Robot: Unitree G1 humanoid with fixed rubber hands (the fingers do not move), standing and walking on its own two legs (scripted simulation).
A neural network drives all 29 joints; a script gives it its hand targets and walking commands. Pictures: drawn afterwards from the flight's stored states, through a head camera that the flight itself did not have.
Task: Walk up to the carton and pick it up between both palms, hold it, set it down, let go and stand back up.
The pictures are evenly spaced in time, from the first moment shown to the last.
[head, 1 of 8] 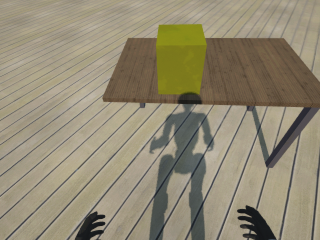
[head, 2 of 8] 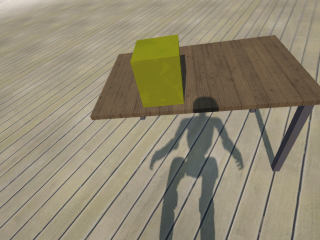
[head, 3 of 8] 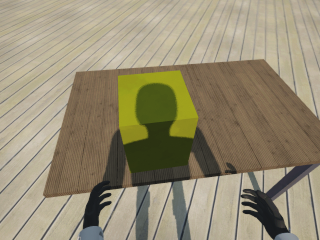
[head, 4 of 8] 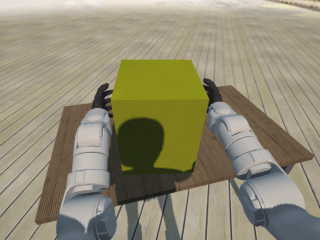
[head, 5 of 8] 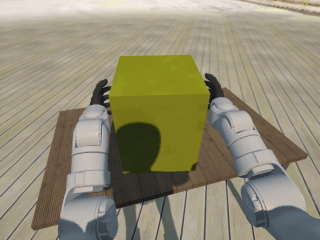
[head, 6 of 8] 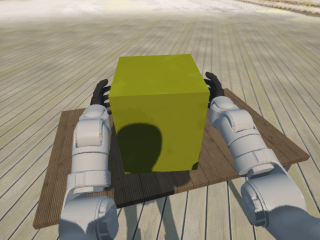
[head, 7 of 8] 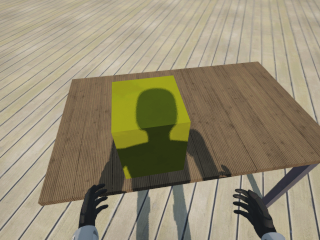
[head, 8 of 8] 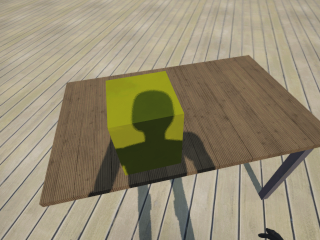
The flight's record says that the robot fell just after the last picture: no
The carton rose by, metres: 0.22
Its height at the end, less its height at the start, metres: +0.00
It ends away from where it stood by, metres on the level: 0.00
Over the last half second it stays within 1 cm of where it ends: yes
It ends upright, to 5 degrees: yes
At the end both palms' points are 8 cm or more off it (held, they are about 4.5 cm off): yes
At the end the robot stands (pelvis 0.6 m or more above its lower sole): yes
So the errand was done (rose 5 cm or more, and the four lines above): yes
